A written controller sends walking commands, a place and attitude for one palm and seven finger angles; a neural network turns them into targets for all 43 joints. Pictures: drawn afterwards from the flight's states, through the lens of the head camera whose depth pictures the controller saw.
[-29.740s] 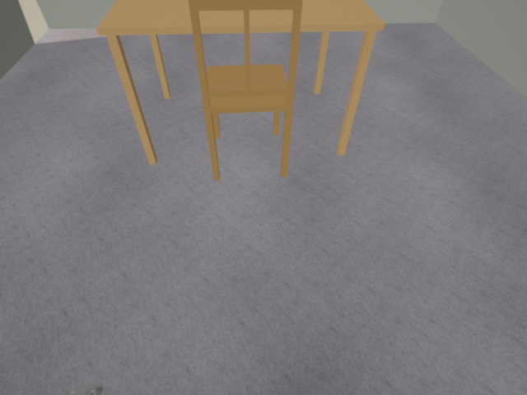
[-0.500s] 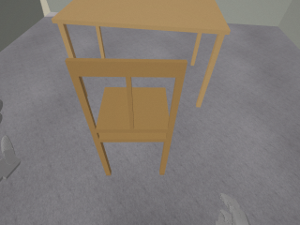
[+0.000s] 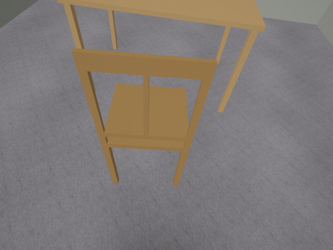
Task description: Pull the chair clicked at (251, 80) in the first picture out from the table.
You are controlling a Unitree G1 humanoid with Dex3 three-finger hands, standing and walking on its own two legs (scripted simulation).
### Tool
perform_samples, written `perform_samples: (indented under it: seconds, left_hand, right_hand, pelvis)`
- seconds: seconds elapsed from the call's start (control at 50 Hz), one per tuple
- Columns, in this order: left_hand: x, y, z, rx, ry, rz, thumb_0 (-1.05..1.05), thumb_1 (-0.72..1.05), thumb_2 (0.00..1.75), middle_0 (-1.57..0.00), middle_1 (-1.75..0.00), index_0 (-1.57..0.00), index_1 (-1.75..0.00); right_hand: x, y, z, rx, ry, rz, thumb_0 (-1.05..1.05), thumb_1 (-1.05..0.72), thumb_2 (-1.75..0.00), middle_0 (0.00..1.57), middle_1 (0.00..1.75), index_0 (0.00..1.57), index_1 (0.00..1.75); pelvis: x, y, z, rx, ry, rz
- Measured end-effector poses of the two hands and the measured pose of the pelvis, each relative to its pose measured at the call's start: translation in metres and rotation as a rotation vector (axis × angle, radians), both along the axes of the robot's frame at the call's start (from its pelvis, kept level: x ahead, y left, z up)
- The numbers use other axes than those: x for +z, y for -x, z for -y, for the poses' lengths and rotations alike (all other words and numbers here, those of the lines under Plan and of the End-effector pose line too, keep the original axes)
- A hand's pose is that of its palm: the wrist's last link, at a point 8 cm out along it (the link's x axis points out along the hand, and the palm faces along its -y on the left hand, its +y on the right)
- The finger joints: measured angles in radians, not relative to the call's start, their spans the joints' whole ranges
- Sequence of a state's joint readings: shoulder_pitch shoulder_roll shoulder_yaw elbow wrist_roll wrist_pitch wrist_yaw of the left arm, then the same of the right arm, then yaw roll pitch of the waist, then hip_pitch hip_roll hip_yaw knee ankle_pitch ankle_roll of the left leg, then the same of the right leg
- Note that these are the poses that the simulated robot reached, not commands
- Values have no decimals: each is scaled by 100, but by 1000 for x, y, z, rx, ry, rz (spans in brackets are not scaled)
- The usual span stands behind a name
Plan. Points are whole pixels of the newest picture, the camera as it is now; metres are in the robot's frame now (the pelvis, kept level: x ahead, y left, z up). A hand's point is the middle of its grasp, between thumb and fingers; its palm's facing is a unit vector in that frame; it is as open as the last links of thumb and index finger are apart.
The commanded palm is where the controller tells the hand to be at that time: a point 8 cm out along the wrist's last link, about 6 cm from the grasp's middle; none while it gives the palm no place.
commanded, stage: let the arm hang, fingers relaxed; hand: left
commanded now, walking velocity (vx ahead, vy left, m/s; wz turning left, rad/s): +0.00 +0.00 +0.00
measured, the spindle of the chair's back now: (146, 108) +0.58 +0.11 -0.07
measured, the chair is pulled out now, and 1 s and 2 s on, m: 0.57 0.57 0.57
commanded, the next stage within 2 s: look to check the result in 0.72 s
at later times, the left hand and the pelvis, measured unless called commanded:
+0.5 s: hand out of the picture +0.00 +0.14 -0.17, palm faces +0.01 -0.99 -0.16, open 7.3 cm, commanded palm none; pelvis +0.01 -0.01 +0.00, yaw -1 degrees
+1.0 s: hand out of the picture +0.01 +0.14 -0.17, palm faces +0.04 -0.98 -0.18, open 7.3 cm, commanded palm none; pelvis +0.01 -0.03 +0.00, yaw +0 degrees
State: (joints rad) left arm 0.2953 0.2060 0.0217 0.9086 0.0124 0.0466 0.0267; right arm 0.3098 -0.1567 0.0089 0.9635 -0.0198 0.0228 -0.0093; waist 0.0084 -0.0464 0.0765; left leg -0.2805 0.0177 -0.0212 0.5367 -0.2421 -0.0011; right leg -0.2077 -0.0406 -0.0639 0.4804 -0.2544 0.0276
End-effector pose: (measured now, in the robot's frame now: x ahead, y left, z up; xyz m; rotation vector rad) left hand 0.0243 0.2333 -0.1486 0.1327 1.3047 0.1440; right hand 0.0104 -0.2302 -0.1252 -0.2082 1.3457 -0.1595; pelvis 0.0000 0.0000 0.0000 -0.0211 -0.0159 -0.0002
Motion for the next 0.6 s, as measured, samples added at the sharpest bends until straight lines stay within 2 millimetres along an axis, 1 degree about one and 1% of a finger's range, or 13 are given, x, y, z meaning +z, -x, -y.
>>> perform_samples:
  seconds: [0.06,0.12,0.16,0.22,0.26,0.32,0.38,0.46,0.6]
  left_hand:
    - [4,28,-6,8,-25,-95,-3,99,89,-20,-30,-20,-30]
    - [10,49,-9,18,-47,-161,-1,96,89,-20,-30,-20,-30]
    - [13,57,-8,24,-57,-187,-1,95,89,-20,-30,-20,-30]
    - [16,62,-2,26,-59,-201,0,93,89,-19,-30,-20,-30]
    - [15,62,4,27,-54,-197,0,93,89,-19,-30,-19,-30]
    - [13,55,15,24,-37,-175,1,92,89,-19,-30,-19,-30]
    - [10,44,27,17,-14,-143,1,92,89,-19,-30,-19,-30]
    - [6,29,42,8,19,-103,1,91,89,-19,-30,-20,-30]
    - [4,23,43,9,15,-103,2,93,89,-20,-30,-20,-30]
  right_hand:
    - [-4,20,-2,-26,-17,-62,1,-92,-90,20,30,20,30]
    - [-9,33,-5,-44,-40,-95,0,-91,-90,20,30,20,30]
    - [-12,37,-8,-52,-57,-105,0,-91,-90,20,30,20,30]
    - [-17,38,-12,-59,-80,-106,0,-91,-90,20,30,20,30]
    - [-19,37,-14,-61,-93,-98,0,-91,-90,20,30,20,30]
    - [-22,31,-17,-63,-107,-81,0,-91,-90,20,30,20,30]
    - [-23,26,-18,-62,-111,-67,0,-92,-90,20,30,20,30]
    - [-22,25,-13,-69,-102,-63,1,-92,-90,20,30,20,30]
    - [-19,26,-8,-80,-90,-66,1,-92,-90,20,30,20,30]
  pelvis:
    - [1,-2,1,1,-1,-1]
    - [2,-4,2,0,-5,0]
    - [3,-5,3,-2,-8,1]
    - [3,-5,5,-7,-11,4]
    - [2,-6,6,-9,-13,6]
    - [2,-6,9,-12,-15,9]
    - [2,-6,11,-15,-17,11]
    - [2,-7,13,-17,-18,11]
    - [2,-9,18,-15,-17,7]
